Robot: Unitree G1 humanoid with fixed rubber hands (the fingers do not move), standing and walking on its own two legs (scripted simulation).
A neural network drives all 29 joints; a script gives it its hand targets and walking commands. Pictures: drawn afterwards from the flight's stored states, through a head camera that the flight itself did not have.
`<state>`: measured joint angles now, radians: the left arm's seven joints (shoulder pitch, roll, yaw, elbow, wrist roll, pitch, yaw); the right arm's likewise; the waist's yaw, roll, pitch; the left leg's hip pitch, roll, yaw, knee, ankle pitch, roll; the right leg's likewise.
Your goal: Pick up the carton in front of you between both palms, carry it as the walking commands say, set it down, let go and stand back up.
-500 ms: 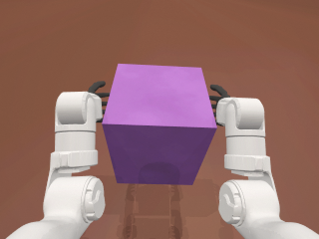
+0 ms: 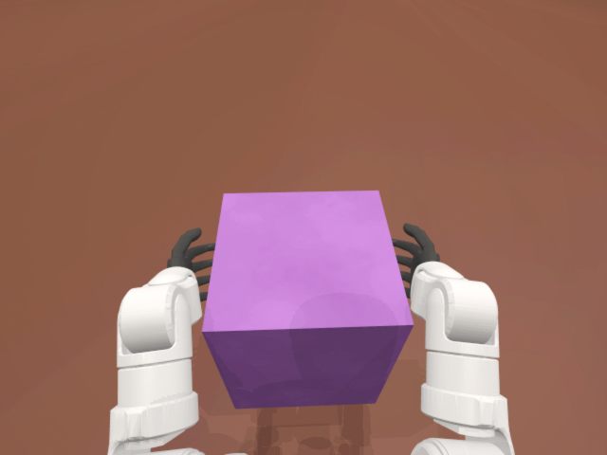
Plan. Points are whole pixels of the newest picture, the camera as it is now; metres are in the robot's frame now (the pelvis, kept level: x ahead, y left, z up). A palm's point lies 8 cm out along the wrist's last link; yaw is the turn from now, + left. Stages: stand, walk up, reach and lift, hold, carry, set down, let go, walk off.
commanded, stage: carry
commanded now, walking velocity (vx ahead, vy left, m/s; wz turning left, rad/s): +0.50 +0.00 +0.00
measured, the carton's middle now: (303, 304) +0.32 +0.01 +0.00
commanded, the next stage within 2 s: none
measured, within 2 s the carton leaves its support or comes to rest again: neither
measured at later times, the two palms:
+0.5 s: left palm (213, 137) +0.59 +0.17 +0.08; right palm (390, 147) +0.56 -0.13 +0.09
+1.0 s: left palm (248, 64) +0.84 +0.13 +0.08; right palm (388, 70) +0.83 -0.17 +0.08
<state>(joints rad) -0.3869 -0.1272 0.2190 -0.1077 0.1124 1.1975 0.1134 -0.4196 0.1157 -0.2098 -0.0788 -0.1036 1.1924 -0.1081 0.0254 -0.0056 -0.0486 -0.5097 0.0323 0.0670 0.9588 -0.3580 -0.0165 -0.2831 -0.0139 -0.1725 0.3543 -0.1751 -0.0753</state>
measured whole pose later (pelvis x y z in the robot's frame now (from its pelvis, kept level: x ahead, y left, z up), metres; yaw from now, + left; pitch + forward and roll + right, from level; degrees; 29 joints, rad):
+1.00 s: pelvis +0.57 -0.01 -0.01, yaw -2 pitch +3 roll -1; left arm -0.17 -0.13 0.11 -0.32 0.11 1.18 0.08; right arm -0.18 0.14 -0.11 -0.34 -0.13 1.19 -0.09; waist 0.01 0.05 -0.06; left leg -0.30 0.08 0.12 0.46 -0.21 -0.03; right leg -0.31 -0.05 -0.24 0.41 -0.15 -0.05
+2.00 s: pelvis +0.60 +0.00 -0.01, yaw -2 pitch +2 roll +0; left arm -0.15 -0.13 0.11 -0.12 0.18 1.07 0.05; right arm -0.15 0.13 -0.11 -0.12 -0.18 1.06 -0.05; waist 0.00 0.00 -0.14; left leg -0.24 0.06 0.16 0.50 -0.29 0.00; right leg -0.28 -0.08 -0.20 0.50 -0.25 -0.01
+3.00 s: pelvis +0.58 +0.00 +0.00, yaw -1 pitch -6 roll +0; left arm -0.24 -0.15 0.19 0.21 0.27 0.72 0.00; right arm -0.23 0.15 -0.19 0.19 -0.27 0.72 -0.01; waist 0.00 0.01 0.04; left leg -0.06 0.02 0.04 0.38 -0.20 0.00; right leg -0.10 -0.02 -0.06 0.37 -0.16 -0.01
